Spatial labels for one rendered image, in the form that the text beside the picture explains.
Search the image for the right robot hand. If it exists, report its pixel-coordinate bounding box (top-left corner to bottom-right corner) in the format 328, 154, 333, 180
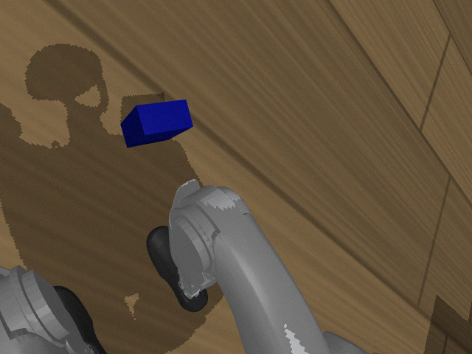
323, 331, 369, 354

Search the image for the right robot foot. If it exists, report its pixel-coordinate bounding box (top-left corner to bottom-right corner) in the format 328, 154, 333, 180
146, 226, 208, 312

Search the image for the left robot foot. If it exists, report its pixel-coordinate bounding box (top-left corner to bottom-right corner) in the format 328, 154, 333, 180
53, 286, 107, 354

